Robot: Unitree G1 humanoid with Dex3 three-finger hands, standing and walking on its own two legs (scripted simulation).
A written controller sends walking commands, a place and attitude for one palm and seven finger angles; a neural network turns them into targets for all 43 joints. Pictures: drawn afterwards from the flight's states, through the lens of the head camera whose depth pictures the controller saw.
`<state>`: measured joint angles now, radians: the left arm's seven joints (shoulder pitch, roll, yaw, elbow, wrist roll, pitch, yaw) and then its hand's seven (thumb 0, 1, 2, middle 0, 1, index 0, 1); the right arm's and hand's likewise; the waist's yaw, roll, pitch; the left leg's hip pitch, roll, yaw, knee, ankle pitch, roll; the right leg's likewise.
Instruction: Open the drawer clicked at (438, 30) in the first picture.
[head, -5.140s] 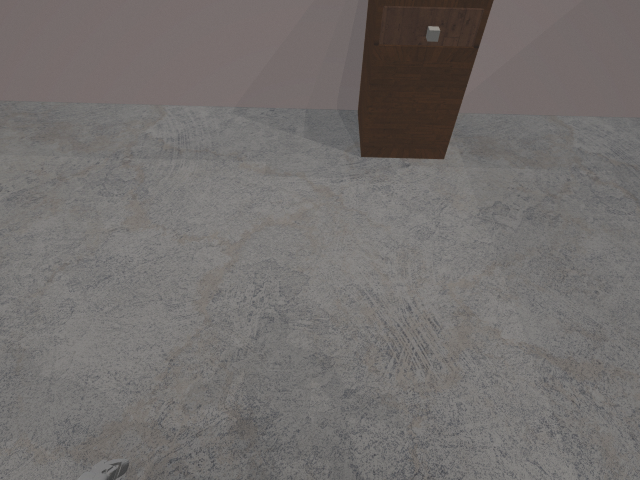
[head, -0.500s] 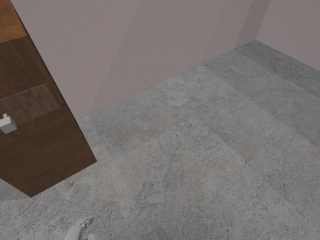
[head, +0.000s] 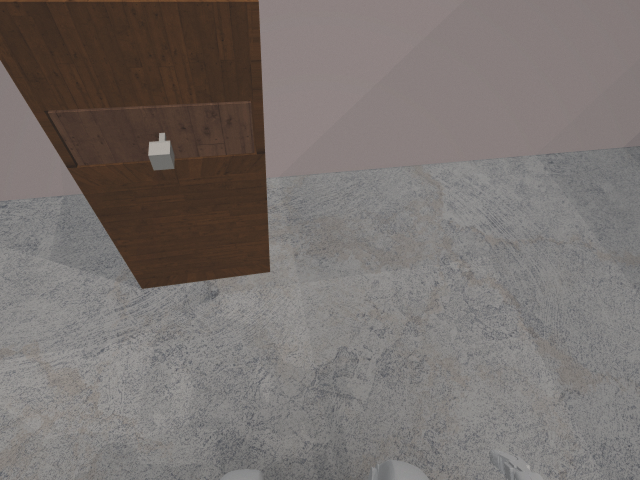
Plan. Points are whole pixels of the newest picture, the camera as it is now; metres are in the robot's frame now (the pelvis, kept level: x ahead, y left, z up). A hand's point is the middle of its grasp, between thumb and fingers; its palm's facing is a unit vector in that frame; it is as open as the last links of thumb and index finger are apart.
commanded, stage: turn to face it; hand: left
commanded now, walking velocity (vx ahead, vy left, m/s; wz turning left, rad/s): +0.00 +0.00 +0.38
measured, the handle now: (162, 148) +0.71 +0.38 -0.12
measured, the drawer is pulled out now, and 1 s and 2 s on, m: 0.00 0.00 0.00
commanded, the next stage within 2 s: take the last steps up to it in 0.34 s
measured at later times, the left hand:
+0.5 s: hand out of the picture +0.05 +0.15 -0.14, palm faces +0.18 -0.95 -0.26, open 7.4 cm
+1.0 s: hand out of the picture -0.01 +0.20 -0.16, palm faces +0.28 -0.95 -0.16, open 7.4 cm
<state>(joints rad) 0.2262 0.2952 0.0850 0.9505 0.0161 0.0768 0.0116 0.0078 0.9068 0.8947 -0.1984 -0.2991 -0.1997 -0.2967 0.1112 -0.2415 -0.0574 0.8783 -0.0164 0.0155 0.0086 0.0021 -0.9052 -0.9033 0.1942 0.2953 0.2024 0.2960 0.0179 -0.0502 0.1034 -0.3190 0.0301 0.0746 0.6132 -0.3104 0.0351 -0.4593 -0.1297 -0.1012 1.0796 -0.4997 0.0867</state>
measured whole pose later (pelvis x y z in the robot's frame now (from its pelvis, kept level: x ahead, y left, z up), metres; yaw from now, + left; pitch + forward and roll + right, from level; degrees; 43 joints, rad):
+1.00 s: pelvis +0.04 +0.03 +0.02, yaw +14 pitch -1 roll -1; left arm 0.31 0.20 0.05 1.10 0.02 0.02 -0.02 0.01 0.91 0.90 -0.20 -0.30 -0.20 -0.30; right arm 0.35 -0.13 -0.03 1.09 -0.02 -0.05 -0.02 0.00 -0.92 -0.90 0.20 0.30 0.20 0.30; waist 0.01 -0.03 0.03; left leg -0.03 0.02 0.11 0.33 -0.27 0.03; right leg -0.50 -0.11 -0.08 0.99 -0.29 0.03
